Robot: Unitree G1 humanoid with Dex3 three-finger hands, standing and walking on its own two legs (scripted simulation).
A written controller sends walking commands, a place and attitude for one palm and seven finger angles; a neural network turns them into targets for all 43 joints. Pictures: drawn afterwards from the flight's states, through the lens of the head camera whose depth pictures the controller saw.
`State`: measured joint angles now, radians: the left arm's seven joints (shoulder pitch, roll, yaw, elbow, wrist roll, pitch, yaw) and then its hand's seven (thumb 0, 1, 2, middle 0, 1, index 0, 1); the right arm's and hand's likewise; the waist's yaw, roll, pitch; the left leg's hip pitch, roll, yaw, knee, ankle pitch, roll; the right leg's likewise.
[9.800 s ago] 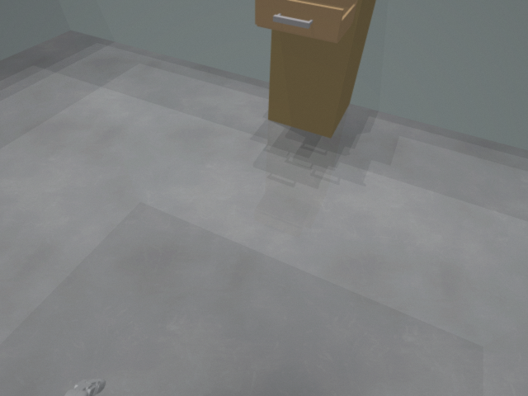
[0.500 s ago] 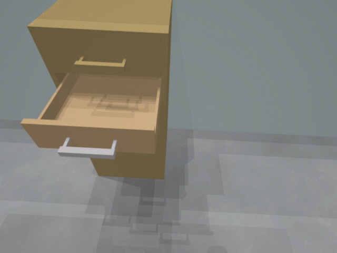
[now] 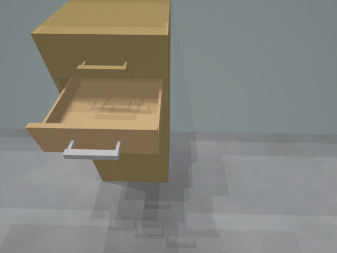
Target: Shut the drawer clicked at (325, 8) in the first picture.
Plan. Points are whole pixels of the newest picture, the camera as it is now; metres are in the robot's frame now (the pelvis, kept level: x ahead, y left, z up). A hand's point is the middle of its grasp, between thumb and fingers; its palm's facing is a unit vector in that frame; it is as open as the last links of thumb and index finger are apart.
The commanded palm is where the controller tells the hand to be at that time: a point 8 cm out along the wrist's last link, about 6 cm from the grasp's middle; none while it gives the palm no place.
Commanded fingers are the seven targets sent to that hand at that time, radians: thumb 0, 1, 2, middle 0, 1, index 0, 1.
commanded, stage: look again from close up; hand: left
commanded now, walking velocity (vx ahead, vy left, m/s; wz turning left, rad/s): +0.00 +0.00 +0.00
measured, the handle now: (93, 149) +0.41 +0.25 -0.03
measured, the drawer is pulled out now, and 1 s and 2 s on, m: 0.25 0.25 0.25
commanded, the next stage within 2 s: shuffle to correct the standing spot in 0.34 s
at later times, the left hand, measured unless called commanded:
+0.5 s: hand out of the picture +0.01 +0.17 -0.17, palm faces +0.02 -0.98 -0.19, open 7.4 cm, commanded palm none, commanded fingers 0.00 0.90 0.90 -0.20 -0.30 -0.20 -0.30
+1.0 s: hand out of the picture +0.07 +0.19 -0.17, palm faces +0.04 -0.97 -0.22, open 7.4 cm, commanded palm none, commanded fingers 0.00 0.90 0.90 -0.20 -0.30 -0.20 -0.30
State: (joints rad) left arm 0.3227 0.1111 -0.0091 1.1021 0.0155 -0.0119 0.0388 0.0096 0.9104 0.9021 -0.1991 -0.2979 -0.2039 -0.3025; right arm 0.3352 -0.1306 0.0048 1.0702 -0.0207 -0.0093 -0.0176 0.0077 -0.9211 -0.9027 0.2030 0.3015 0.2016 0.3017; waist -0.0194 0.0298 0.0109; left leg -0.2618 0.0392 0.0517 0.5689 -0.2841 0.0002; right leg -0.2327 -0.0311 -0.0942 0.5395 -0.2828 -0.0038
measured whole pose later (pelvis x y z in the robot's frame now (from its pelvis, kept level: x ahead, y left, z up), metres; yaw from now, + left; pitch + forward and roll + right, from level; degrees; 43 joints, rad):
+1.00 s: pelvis +0.07 +0.01 +0.00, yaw +0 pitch +0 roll +1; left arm 0.28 0.14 0.02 1.07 0.01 -0.02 0.05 0.01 0.91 0.90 -0.20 -0.30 -0.20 -0.30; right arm 0.29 -0.13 0.01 1.11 -0.01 -0.01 -0.04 0.00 -0.91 -0.90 0.20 0.30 0.20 0.30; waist 0.00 0.01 0.05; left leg -0.16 -0.01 0.08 0.53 -0.35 0.02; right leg -0.20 -0.06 -0.09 0.60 -0.36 0.00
